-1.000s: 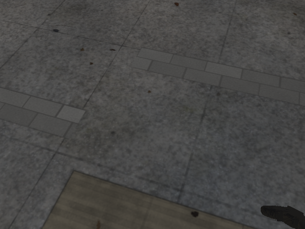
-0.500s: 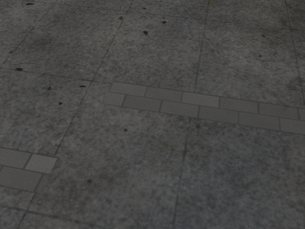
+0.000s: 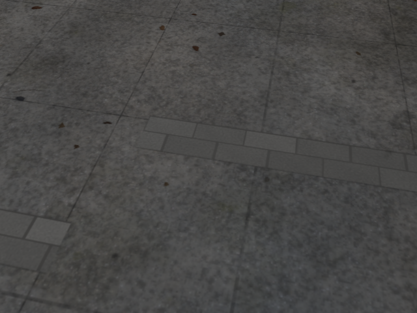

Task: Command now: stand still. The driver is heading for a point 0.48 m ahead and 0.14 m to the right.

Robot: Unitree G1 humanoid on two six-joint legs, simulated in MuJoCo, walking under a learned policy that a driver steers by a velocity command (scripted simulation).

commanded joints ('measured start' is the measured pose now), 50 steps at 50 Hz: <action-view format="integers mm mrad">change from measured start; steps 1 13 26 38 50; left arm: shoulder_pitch -26 -35 285 345 309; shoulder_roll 108 78 80 175 60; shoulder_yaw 19 23 0 34 46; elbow -31 -34 39 36 -69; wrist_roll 0 -27 -3 -25 -31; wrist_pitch -6 -85 -110 -86 -49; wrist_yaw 5 -17 -42 1 16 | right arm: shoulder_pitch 33 193 -34 -289 -70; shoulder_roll -96 -137 -81 -118 -94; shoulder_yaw -14 -29 -34 -26 -27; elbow -12 26 -108 -237 -113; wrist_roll -1 32 38 34 -22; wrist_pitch -8 -80 -115 -113 -133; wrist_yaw -5 8 47 75 64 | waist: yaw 2 -33 41 19 55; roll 4 119 -56 -82 98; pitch -61 82 19 58 -45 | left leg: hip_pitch -61 -38 -640 -349 -124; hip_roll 25 175 108 18 237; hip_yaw -20 -291 -67 -34 -112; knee -85 -222 629 -4 -350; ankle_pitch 160 -381 80 321 477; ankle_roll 22 198 82 55 210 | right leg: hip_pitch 95 -189 341 292 -232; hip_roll -57 3 -246 -259 -127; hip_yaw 55 -8 245 151 103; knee -76 83 -337 -343 645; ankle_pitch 224 -259 295 403 -80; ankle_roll -48 -58 -177 -143 -27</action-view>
